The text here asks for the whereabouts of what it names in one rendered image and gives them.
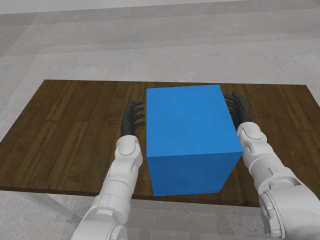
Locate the carton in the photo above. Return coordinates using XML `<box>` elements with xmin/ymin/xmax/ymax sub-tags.
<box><xmin>146</xmin><ymin>84</ymin><xmax>244</xmax><ymax>197</ymax></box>

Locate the left robot upper arm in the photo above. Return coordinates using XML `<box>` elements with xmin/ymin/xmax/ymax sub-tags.
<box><xmin>72</xmin><ymin>220</ymin><xmax>128</xmax><ymax>240</ymax></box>

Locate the right robot hand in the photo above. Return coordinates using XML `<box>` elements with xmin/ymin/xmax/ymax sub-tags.
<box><xmin>223</xmin><ymin>91</ymin><xmax>252</xmax><ymax>131</ymax></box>

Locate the robot right forearm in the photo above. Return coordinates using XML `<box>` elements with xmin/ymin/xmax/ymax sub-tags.
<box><xmin>236</xmin><ymin>122</ymin><xmax>320</xmax><ymax>206</ymax></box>

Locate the right robot upper arm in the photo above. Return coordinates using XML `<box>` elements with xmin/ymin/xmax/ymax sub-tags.
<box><xmin>259</xmin><ymin>185</ymin><xmax>320</xmax><ymax>240</ymax></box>

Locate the left robot hand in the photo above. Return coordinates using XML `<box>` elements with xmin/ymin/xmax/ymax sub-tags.
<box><xmin>120</xmin><ymin>100</ymin><xmax>146</xmax><ymax>137</ymax></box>

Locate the table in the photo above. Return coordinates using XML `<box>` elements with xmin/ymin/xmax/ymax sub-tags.
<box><xmin>0</xmin><ymin>79</ymin><xmax>320</xmax><ymax>235</ymax></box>

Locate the robot left forearm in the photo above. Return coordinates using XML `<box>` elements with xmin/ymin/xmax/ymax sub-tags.
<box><xmin>71</xmin><ymin>135</ymin><xmax>143</xmax><ymax>240</ymax></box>

